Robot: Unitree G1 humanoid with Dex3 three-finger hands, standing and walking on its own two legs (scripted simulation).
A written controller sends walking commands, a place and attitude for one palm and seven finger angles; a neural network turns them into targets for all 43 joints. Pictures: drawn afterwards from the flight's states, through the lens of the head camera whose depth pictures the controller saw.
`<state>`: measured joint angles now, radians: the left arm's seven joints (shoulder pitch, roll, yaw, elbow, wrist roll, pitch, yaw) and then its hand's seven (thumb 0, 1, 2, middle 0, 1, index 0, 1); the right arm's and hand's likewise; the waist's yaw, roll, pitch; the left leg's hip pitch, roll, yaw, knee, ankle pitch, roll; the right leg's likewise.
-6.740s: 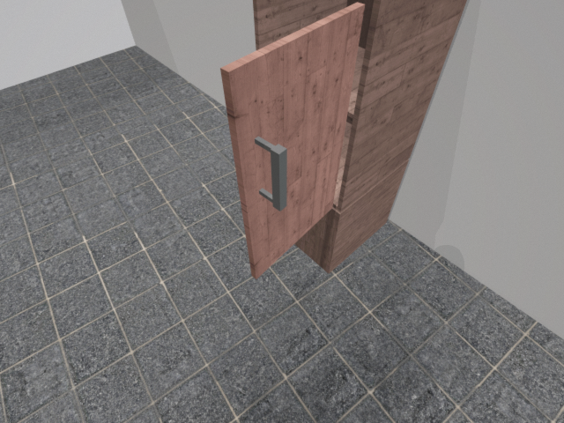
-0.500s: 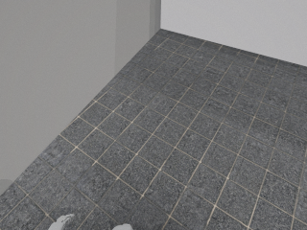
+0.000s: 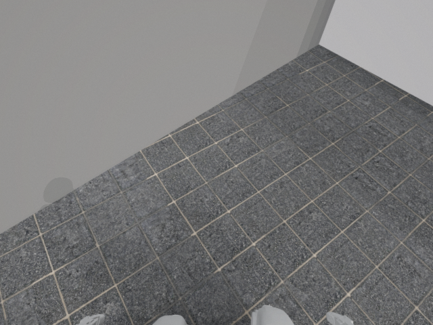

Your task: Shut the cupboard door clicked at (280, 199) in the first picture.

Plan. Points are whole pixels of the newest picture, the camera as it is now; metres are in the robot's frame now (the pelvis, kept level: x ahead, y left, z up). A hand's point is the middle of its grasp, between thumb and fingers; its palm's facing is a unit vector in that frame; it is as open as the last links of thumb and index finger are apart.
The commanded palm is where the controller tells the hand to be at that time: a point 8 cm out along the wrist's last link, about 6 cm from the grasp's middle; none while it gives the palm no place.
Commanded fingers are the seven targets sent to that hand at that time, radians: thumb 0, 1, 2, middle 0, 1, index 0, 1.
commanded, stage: walk to a spot facing it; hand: left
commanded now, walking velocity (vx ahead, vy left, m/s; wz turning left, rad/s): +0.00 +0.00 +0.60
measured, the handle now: out of the picture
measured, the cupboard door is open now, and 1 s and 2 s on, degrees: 95 95 95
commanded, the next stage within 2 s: none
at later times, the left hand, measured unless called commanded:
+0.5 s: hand out of the picture +0.02 +0.18 -0.18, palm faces +0.32 -0.92 -0.23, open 7.4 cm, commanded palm none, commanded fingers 0.00 0.90 0.90 -0.20 -0.30 -0.20 -0.30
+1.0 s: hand out of the picture -0.03 +0.12 -0.16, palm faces +0.61 -0.76 -0.23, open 7.4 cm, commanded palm none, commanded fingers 0.00 0.90 0.90 -0.20 -0.30 -0.20 -0.30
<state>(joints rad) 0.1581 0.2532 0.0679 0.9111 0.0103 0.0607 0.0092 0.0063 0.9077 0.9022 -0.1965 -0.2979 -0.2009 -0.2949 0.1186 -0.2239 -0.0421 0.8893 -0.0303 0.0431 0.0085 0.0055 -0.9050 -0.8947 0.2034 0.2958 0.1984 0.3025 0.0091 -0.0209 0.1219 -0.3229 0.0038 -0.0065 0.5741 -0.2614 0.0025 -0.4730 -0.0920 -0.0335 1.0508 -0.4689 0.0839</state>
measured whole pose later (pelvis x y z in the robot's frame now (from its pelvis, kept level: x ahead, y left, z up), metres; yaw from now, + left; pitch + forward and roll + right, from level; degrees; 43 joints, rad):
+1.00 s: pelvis +0.04 -0.07 +0.00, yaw +38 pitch +0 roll +2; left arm 0.23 0.21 0.04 0.90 0.02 0.01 0.01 0.00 0.90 0.90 -0.20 -0.30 -0.20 -0.30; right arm 0.09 -0.25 -0.06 0.90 -0.01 0.08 0.04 0.01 -0.91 -0.90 0.20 0.30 0.19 0.30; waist 0.00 -0.05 0.12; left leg -0.35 0.01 0.10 0.71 -0.40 -0.05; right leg -0.21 -0.15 -0.21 0.57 -0.35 0.02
